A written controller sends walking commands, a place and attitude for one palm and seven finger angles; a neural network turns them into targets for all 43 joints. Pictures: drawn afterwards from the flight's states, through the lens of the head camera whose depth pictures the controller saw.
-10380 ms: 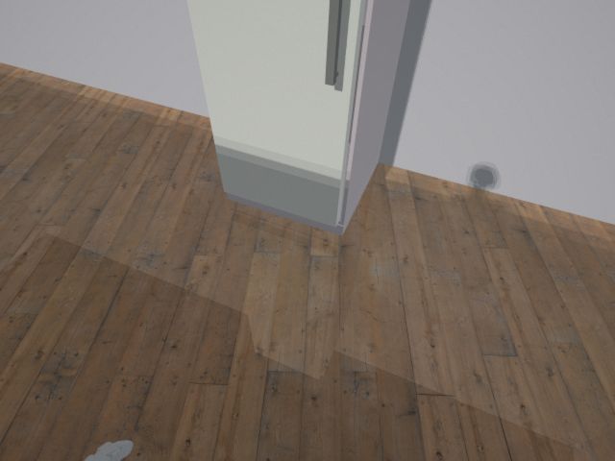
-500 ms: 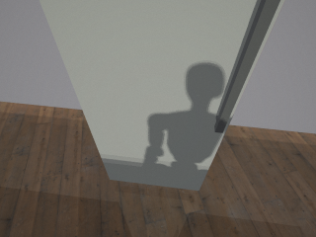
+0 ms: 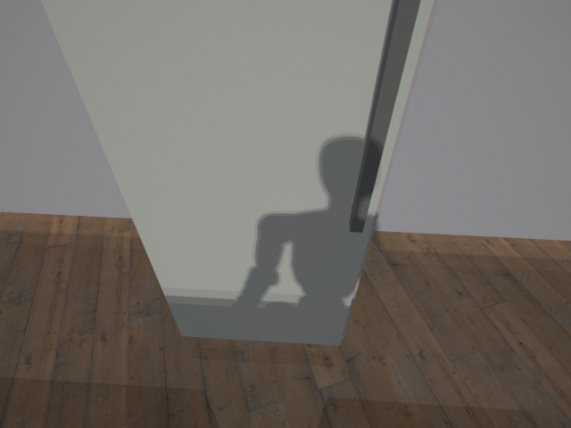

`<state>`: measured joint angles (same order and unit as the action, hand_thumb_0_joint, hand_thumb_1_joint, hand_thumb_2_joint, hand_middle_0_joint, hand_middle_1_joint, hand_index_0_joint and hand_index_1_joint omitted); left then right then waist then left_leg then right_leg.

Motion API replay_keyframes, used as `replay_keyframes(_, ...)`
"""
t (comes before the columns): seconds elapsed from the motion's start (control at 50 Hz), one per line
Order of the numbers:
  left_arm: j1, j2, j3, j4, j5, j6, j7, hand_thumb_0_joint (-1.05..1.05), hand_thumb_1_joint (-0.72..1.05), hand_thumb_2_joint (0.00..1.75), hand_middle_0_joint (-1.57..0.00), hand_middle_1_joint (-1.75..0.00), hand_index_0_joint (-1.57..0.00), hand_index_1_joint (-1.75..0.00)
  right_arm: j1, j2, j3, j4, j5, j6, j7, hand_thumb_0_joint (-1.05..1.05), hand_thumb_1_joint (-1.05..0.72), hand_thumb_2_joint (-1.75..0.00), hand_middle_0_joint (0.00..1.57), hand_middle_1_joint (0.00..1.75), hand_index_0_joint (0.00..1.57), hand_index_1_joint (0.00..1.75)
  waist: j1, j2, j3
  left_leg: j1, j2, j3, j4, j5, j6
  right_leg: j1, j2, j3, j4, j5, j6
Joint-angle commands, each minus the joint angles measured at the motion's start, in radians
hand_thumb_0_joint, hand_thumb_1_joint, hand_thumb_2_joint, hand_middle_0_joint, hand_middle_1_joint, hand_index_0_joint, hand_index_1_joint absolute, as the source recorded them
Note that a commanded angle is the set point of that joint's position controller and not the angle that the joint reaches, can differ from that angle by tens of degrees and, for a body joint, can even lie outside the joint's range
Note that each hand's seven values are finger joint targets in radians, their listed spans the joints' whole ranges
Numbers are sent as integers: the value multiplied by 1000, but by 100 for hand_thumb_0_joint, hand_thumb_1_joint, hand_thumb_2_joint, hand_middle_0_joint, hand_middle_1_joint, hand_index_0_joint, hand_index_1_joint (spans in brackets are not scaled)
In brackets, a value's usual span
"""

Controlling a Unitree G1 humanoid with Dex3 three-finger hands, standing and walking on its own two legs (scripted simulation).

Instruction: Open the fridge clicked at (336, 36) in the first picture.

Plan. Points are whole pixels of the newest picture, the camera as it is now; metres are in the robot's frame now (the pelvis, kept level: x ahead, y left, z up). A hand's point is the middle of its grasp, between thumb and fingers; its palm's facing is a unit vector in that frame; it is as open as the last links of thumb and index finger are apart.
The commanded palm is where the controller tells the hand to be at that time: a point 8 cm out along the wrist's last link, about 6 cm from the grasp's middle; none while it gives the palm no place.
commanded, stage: look again from close up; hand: right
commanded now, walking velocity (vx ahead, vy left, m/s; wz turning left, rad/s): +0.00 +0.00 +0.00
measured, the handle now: (378, 110) +0.53 -0.12 +0.22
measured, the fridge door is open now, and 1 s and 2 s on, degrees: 0 0 0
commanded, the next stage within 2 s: none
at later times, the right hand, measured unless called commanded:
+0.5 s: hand out of the picture -0.02 -0.21 -0.17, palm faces -0.01 +0.97 -0.24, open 7.3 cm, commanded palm none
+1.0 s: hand out of the picture +0.04 -0.23 -0.17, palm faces -0.02 +0.96 -0.28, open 7.3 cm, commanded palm none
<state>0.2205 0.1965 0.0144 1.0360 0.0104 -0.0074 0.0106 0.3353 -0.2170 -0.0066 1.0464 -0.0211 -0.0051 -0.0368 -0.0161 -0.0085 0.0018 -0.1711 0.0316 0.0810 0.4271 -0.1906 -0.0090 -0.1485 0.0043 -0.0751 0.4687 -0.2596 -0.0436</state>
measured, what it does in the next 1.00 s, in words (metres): stands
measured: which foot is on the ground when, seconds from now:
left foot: down 0.00-1.00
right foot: down 0.00-1.00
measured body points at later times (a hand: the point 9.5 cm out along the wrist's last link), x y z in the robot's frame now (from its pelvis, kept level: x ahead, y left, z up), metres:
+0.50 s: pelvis -0.02 -0.02 +0.00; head -0.03 -0.03 +0.45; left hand -0.03 +0.23 -0.15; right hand -0.01 -0.27 -0.16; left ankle +0.03 +0.13 -0.74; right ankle +0.00 -0.09 -0.74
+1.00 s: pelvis +0.00 -0.02 +0.00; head +0.00 -0.02 +0.45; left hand +0.05 +0.26 -0.14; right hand +0.04 -0.28 -0.14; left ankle +0.03 +0.13 -0.74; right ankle +0.00 -0.09 -0.74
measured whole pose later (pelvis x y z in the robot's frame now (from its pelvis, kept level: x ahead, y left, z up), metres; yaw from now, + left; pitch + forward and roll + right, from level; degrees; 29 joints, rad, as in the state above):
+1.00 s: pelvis +0.00 -0.02 +0.00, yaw +0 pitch -2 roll +0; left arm 0.18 0.27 0.02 1.10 0.00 -0.02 0.00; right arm 0.23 -0.25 0.00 1.08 -0.02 -0.01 -0.03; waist 0.00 0.00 0.04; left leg -0.18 0.06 0.06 0.38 -0.16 -0.03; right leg -0.14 0.04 -0.09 0.38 -0.21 -0.07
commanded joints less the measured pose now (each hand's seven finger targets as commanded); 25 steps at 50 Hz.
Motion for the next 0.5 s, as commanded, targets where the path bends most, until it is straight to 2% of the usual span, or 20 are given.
replay_keyframes(0.0, 18, 156, 29, -36, 2, -13, 7, 0, 90, 90, -20, -30, -20, -30, 1, -116, -18, -53, 0, -20, -3, 0, -90, -90, 20, 30, 20, 30, 15, 18, 103, -23, 84, -105, -106, -68, 19, -133, -118, 147, -182, -97, 1)
replay_keyframes(0.08, 35, 165, 32, -20, 3, -11, 5, 0, 90, 90, -20, -30, -20, -30, 18, -119, -20, -37, -2, -17, -2, 0, -90, -90, 20, 30, 20, 30, 15, 7, 109, -29, 84, -106, -105, -115, 17, -163, -119, 162, -210, -176, 0)
replay_keyframes(0.2, 61, 170, 32, 0, 3, -11, 4, 0, 90, 90, -20, -30, -20, -30, 32, -116, -20, -25, -4, -15, -3, 0, -90, -90, 20, 30, 20, 30, 10, 0, 104, -15, 82, -98, -87, -122, 17, -199, -126, 181, -231, -222, -5)
replay_keyframes(0.3, 72, 172, 34, 10, 1, -15, 5, 0, 90, 90, -20, -30, -20, -30, 34, -115, -20, -15, -4, -17, -4, 0, -90, -90, 20, 30, 20, 30, 10, 14, 100, -17, 89, -103, -80, -93, 23, -193, -127, 180, -222, -190, -6)
replay_keyframes(0.38, 70, 180, 35, 17, 1, -16, 5, 0, 90, 90, -20, -30, -20, -30, 24, -117, -19, -12, -4, -16, -3, 0, -90, -90, 20, 30, 20, 30, 12, -13, 116, -25, 88, -105, -72, -86, 23, -201, -130, 185, -234, -208, -4)
replay_keyframes(0.48, 64, 184, 36, 18, 0, -19, 5, 0, 90, 90, -20, -30, -20, -30, 8, -123, -19, -13, -4, -19, -4, 0, -90, -90, 20, 30, 20, 30, 15, -2, 101, -20, 92, -108, -68, -46, 25, -178, -131, 179, -227, -161, -2)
